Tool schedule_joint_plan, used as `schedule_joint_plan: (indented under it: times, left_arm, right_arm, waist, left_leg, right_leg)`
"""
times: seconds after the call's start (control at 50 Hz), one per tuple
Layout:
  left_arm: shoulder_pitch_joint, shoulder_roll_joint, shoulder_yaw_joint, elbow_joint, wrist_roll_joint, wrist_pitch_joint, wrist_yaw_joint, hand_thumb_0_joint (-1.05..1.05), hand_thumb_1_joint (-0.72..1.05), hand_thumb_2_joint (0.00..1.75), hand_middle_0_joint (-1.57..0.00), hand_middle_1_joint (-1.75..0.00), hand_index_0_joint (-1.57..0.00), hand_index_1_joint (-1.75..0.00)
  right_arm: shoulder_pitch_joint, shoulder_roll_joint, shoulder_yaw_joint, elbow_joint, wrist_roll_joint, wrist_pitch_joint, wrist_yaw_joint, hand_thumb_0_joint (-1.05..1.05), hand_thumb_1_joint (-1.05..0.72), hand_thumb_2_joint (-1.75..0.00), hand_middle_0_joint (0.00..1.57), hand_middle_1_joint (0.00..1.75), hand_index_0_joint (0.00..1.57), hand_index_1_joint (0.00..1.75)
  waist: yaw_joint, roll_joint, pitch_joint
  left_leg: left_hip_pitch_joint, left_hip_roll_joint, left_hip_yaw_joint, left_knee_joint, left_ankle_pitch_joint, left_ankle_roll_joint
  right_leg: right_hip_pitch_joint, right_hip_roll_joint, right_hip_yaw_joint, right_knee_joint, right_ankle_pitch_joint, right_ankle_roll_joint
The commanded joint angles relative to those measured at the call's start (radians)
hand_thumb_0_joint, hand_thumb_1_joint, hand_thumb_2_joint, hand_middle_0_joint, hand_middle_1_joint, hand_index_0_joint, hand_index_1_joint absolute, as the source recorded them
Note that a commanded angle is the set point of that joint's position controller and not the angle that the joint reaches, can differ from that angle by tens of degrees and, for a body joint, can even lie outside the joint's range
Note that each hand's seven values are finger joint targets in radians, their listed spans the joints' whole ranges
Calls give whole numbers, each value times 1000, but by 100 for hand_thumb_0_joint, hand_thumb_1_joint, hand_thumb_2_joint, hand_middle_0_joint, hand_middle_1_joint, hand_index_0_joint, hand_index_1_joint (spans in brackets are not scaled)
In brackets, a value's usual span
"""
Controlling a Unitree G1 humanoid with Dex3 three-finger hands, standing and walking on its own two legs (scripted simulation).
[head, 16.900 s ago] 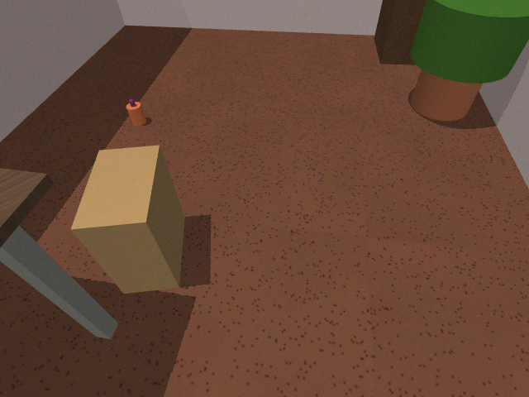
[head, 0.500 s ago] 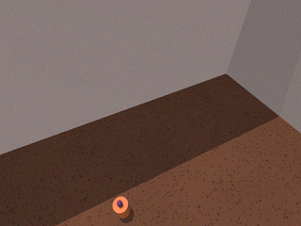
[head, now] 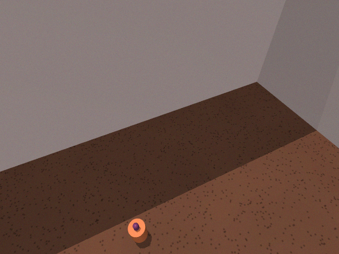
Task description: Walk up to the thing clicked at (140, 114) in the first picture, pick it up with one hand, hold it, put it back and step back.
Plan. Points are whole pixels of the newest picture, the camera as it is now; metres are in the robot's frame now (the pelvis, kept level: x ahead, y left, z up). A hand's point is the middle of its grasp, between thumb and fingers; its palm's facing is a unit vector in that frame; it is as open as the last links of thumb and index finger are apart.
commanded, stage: stand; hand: left
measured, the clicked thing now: (137, 229) +0.36 +0.22 -0.70
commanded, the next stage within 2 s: go down in 1.80 s
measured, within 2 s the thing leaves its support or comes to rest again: neither
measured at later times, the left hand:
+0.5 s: hand out of the picture +0.06 +0.25 -0.16, palm faces -0.02 -0.94 -0.34, open 7.4 cm
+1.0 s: hand out of the picture +0.07 +0.25 -0.16, palm faces -0.03 -0.94 -0.34, open 7.4 cm
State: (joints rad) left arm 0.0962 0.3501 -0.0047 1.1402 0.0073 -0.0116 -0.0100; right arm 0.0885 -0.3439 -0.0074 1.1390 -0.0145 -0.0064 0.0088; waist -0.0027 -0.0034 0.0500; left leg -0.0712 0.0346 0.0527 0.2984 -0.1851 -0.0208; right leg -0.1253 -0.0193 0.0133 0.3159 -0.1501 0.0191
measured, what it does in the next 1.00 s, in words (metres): stands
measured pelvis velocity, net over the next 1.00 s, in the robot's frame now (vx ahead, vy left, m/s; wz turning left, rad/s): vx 0.00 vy -0.01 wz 0.01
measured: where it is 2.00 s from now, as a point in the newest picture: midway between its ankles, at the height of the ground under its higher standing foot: outside the picture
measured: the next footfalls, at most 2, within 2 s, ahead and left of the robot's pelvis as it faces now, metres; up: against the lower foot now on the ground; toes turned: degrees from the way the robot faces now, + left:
none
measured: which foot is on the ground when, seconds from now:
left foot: down 0.00-1.00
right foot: down 0.00-1.00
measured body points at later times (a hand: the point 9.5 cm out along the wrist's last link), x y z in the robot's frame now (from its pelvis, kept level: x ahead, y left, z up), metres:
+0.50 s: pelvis +0.00 +0.00 +0.00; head +0.00 +0.00 +0.45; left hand +0.07 +0.30 -0.13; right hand +0.07 -0.30 -0.13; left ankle -0.01 +0.13 -0.75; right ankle +0.02 -0.13 -0.75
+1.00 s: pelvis +0.00 -0.01 +0.00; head +0.00 -0.01 +0.45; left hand +0.07 +0.30 -0.13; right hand +0.07 -0.31 -0.13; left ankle -0.01 +0.13 -0.75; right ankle +0.02 -0.13 -0.75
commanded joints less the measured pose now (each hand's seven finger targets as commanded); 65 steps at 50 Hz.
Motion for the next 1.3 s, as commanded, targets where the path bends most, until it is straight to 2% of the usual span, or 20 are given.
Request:
schedule_joint_plan:
  times: [0.0, 0.02, 0.18, 0.22, 0.48, 0.6, 0.68, 0.72, 0.86, 0.92, 0.96, 1.02, 1.04, 1.14, 1.28]
  left_arm:
    - [-37, 219, 44, -62, -1, -18, 18, 0, 90, 90, -20, -30, -20, -30]
    - [-32, 216, 42, -64, -1, -20, 18, 0, 90, 90, -20, -30, -20, -30]
    - [-26, 221, 41, -64, 0, -18, 18, 0, 90, 90, -20, -30, -20, -30]
    - [-30, 217, 41, -68, 0, -19, 18, 0, 90, 90, -20, -30, -20, -30]
    - [-13, 219, 42, -68, 2, -18, 15, 0, 90, 90, -20, -30, -20, -30]
    - [-20, 223, 41, -71, 0, -19, 17, 0, 90, 90, -20, -30, -20, -30]
    - [-11, 220, 40, -71, 1, -19, 16, 0, 90, 90, -20, -30, -20, -30]
    - [-13, 222, 41, -74, 2, -20, 17, 0, 90, 90, -20, -30, -20, -30]
    - [-11, 225, 42, -72, 1, -19, 17, 0, 90, 90, -20, -30, -20, -30]
    - [-16, 223, 41, -75, 1, -19, 17, 0, 90, 90, -20, -30, -20, -30]
    - [-11, 220, 41, -76, 3, -21, 18, 0, 90, 90, -20, -30, -20, -30]
    - [-16, 222, 41, -74, 1, -20, 18, 0, 90, 90, -20, -30, -20, -30]
    - [-15, 225, 41, -76, 1, -21, 18, 0, 90, 90, -20, -30, -20, -30]
    - [-19, 222, 40, -74, 1, -18, 18, 0, 90, 90, -20, -30, -20, -30]
    - [-8, 219, 41, -71, 3, -17, 16, 0, 90, 90, -20, -30, -20, -30]
  right_arm:
    - [-40, -221, -35, -57, 4, -21, -13, 0, -90, -90, 20, 30, 20, 30]
    - [-45, -219, -34, -58, 4, -21, -12, 0, -90, -90, 20, 30, 20, 30]
    - [-32, -220, -36, -55, 4, -18, -11, 0, -90, -90, 20, 30, 20, 30]
    - [-32, -223, -38, -57, 3, -18, -10, 0, -90, -90, 20, 30, 20, 30]
    - [-26, -223, -36, -59, 4, -21, -11, 0, -90, -90, 20, 30, 20, 30]
    - [-8, -219, -35, -58, 3, -18, -10, 0, -90, -90, 20, 30, 20, 30]
    - [-12, -219, -33, -60, 4, -20, -11, 0, -90, -90, 20, 30, 20, 30]
    - [-16, -222, -35, -62, 3, -20, -11, 0, -90, -90, 20, 30, 20, 30]
    - [-9, -217, -35, -63, 3, -18, -11, 0, -90, -90, 20, 30, 20, 30]
    - [-10, -220, -33, -61, 2, -19, -11, 0, -90, -90, 20, 30, 20, 30]
    - [-14, -225, -36, -64, 4, -20, -12, 0, -90, -90, 20, 30, 20, 30]
    - [-6, -219, -32, -60, 4, -21, -13, 0, -90, -90, 20, 30, 20, 30]
    - [-12, -223, -35, -65, 1, -21, -13, 0, -90, -90, 20, 30, 20, 30]
    - [-5, -220, -33, -60, 2, -19, -13, 0, -90, -90, 20, 30, 20, 30]
    - [-12, -219, -33, -64, 4, -21, -12, 0, -90, -90, 20, 30, 20, 30]
  waist:
    - [-2, 14, -89]
    - [1, 11, -92]
    - [-2, -4, -54]
    - [-3, 9, -73]
    - [4, 1, -66]
    - [-4, -3, -58]
    - [0, 3, -55]
    - [-1, 12, -74]
    - [-2, 0, -54]
    - [-1, 16, -52]
    - [1, 9, -77]
    - [0, 9, -59]
    - [0, 8, -76]
    - [0, 6, -50]
    - [4, 0, -62]
  left_leg:
    - [12, 114, -91, -51, 127, 30]
    - [21, 115, -89, -46, 143, 32]
    - [-3, 107, -91, -54, 55, 32]
    - [3, 110, -92, -46, 73, 35]
    - [-7, 110, -98, -54, 58, 35]
    - [-17, 106, -95, -47, 48, 34]
    - [-12, 107, -98, -51, 57, 32]
    - [-1, 111, -95, -42, 82, 34]
    - [-10, 107, -94, -46, 57, 31]
    - [-25, 107, -96, -51, 57, 30]
    - [-5, 113, -96, -38, 97, 35]
    - [-20, 110, -98, -51, 81, 29]
    - [-3, 113, -94, -42, 109, 34]
    - [-27, 108, -96, -51, 72, 30]
    - [-18, 107, -98, -52, 71, 30]
  right_leg:
    - [24, -114, 77, -32, 158, -31]
    - [13, -115, 75, -35, 171, -30]
    - [-13, -109, 77, -53, 84, -31]
    - [1, -115, 80, -47, 109, -35]
    - [-2, -112, 78, -46, 89, -36]
    - [-3, -115, 84, -49, 78, -38]
    - [-10, -111, 81, -49, 92, -36]
    - [2, -116, 80, -38, 129, -38]
    - [-15, -110, 81, -46, 82, -38]
    - [2, -112, 82, -45, 94, -38]
    - [15, -117, 81, -36, 147, -38]
    - [7, -112, 77, -40, 113, -33]
    - [9, -116, 77, -35, 141, -35]
    - [6, -113, 77, -43, 103, -38]
    - [4, -113, 74, -41, 104, -37]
